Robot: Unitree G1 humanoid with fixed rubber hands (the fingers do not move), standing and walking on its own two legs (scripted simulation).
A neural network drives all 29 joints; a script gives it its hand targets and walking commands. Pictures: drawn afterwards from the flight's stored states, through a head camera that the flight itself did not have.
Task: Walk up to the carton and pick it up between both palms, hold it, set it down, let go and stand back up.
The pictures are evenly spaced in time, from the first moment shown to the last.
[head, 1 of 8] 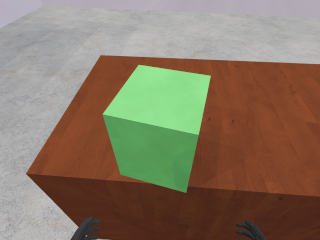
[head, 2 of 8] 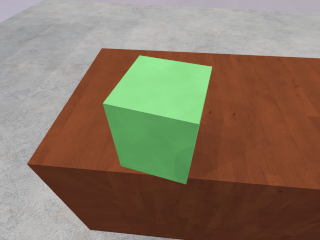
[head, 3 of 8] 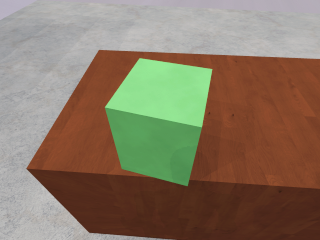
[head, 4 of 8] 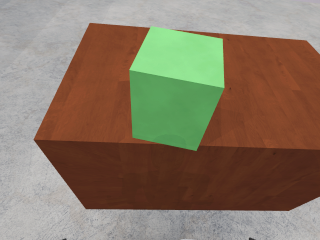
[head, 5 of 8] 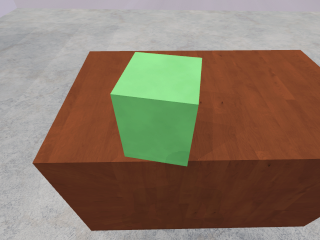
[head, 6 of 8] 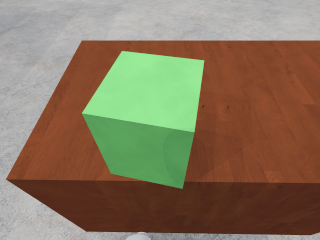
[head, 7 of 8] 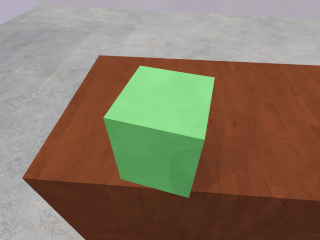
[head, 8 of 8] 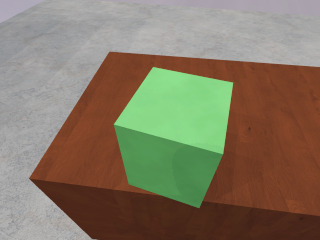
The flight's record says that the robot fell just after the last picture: no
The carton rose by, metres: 0.00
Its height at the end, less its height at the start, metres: +0.00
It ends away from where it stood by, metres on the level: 0.00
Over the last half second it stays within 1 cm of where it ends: yes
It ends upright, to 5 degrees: yes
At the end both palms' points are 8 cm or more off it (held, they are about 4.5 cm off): yes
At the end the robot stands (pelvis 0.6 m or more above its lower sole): yes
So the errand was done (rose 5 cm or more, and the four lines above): no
